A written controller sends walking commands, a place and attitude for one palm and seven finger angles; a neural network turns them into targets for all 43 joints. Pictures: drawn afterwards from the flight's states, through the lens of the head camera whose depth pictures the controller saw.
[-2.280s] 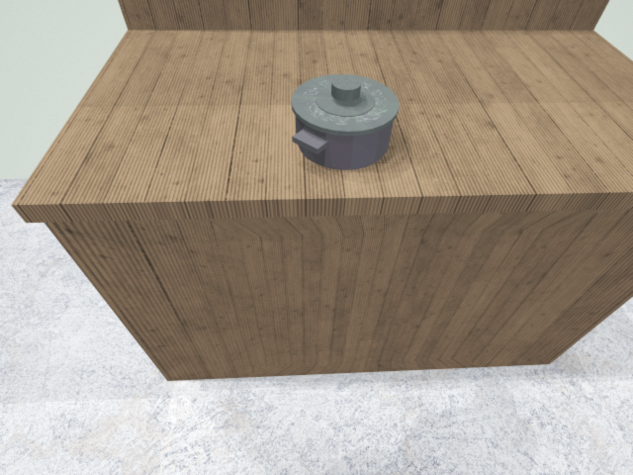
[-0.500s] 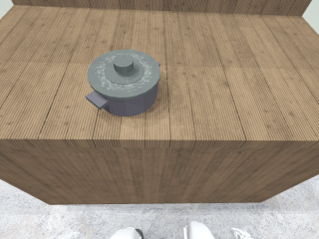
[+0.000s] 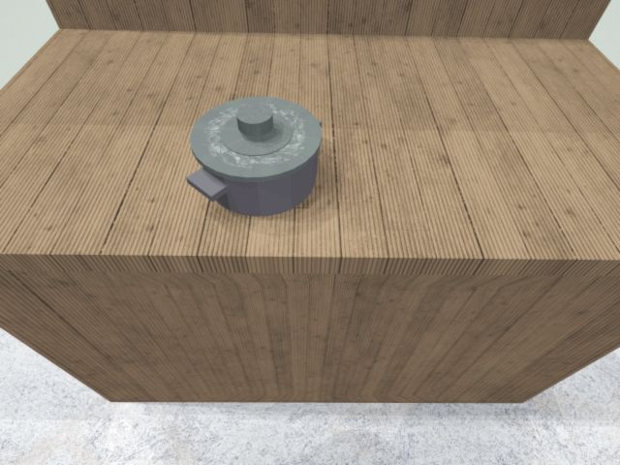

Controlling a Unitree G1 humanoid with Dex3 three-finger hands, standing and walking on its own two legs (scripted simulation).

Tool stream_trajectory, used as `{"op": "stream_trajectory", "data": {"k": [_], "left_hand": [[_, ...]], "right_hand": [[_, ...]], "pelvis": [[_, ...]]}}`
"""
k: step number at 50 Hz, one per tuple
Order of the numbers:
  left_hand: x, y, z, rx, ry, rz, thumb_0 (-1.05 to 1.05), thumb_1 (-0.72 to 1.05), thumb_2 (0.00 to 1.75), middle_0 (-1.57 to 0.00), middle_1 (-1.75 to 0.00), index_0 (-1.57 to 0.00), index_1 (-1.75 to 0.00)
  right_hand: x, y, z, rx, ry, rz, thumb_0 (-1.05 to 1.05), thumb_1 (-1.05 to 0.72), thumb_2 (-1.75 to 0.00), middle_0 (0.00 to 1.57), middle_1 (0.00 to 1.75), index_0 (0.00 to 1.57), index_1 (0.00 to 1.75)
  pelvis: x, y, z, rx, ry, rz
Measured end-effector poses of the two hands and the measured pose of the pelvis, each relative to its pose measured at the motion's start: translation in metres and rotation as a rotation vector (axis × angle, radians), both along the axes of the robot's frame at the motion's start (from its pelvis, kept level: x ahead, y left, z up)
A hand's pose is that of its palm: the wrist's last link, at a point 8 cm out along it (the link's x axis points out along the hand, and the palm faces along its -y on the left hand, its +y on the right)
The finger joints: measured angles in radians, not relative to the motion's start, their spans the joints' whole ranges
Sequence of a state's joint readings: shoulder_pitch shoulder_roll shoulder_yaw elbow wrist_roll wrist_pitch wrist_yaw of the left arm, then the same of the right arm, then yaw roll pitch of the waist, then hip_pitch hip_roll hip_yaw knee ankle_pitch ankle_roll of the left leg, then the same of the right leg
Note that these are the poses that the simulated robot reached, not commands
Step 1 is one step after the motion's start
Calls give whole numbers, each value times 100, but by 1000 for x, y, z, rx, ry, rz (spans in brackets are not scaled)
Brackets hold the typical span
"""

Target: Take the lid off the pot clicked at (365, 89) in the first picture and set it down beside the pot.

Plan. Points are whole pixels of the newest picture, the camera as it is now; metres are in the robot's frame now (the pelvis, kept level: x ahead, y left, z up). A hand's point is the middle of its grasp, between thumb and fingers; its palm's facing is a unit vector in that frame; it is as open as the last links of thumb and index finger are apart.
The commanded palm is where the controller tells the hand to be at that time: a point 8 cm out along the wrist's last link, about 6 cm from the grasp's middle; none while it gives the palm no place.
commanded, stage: come to a stop and stand still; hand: left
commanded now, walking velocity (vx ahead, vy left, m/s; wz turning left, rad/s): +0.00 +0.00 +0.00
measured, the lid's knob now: (255, 119) +0.50 +0.12 +0.17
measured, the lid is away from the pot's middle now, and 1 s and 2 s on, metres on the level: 0.00 0.00 0.00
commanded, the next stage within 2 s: look again from close up in 1.76 s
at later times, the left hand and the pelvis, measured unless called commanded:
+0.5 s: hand out of the picture +0.05 +0.26 -0.15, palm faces -0.04 -0.98 -0.20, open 7.4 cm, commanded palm none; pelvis -0.01 +0.08 +0.01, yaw -3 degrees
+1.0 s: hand out of the picture +0.03 +0.25 -0.16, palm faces -0.03 -0.98 -0.17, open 7.3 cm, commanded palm none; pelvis +0.02 +0.08 +0.02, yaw -4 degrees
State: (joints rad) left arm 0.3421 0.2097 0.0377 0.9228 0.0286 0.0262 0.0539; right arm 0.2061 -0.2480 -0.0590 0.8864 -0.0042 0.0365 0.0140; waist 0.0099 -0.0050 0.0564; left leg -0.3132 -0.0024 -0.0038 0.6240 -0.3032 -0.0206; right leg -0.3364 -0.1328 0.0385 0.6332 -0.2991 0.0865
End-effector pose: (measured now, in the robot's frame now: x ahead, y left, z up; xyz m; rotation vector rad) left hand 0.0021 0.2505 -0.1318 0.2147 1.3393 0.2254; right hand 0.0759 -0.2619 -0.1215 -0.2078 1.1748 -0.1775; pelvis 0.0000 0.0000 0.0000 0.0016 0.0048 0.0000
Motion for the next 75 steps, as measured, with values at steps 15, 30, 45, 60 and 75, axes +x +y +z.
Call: {"op": "stream_trajectory", "data": {"k": [15,30,45,60,75], "left_hand": [[16,41,13,-10,-98,-72,0,91,90,-20,-30,-20,-30],[47,61,6,-94,-66,-96,0,91,90,-20,-30,-20,-30],[34,57,6,-93,15,-73,0,92,90,-20,-30,-20,-30],[29,31,-2,-130,81,-47,1,92,90,-20,-30,-20,-30],[53,28,2,-97,44,-52,1,92,90,-20,-30,-20,-30]], "right_hand": [[-23,90,-15,113,-61,-35,-1,-93,-90,20,30,20,30],[-107,128,0,55,187,-120,1,-91,-90,20,30,20,30],[-80,130,-2,73,179,-114,2,-92,-90,20,30,20,30],[-41,106,2,36,145,-99,1,-92,-90,20,30,20,30],[-44,101,-3,55,186,-104,1,-93,-90,20,30,20,30]], "pelvis": [[-19,54,1,-1,-16,-37],[-6,89,16,-3,-11,-60],[13,88,18,-6,-4,-64],[34,73,17,-9,-6,-61],[44,61,17,-7,-7,-56]]}}
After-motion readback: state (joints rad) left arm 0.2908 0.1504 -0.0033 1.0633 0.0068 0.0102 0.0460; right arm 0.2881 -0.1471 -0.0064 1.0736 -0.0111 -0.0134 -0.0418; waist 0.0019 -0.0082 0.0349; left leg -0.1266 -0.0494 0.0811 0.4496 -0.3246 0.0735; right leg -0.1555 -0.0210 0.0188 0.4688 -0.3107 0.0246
